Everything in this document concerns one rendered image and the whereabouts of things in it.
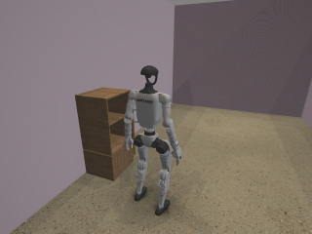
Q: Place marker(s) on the left robot hand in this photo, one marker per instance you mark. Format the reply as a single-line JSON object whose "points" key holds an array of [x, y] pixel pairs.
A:
{"points": [[128, 141]]}

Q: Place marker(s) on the cupboard door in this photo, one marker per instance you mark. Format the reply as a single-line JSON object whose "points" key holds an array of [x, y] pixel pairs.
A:
{"points": [[133, 134]]}

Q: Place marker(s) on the right robot forearm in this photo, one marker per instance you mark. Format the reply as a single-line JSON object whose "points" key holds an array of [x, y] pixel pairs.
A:
{"points": [[172, 135]]}

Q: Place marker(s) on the left robot forearm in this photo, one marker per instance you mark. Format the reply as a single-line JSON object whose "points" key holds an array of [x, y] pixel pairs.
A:
{"points": [[128, 127]]}

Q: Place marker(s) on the robot head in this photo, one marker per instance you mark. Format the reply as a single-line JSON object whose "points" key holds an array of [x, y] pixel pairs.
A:
{"points": [[149, 71]]}

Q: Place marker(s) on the left robot thigh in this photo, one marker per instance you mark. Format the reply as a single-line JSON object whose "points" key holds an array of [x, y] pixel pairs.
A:
{"points": [[142, 152]]}

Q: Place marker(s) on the right robot upper arm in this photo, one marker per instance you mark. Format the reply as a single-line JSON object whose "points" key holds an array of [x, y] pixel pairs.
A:
{"points": [[166, 109]]}

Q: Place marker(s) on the right robot hand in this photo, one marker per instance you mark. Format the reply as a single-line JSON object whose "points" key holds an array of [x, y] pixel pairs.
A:
{"points": [[177, 153]]}

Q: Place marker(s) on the left robot upper arm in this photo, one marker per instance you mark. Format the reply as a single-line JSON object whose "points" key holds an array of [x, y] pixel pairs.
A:
{"points": [[131, 105]]}

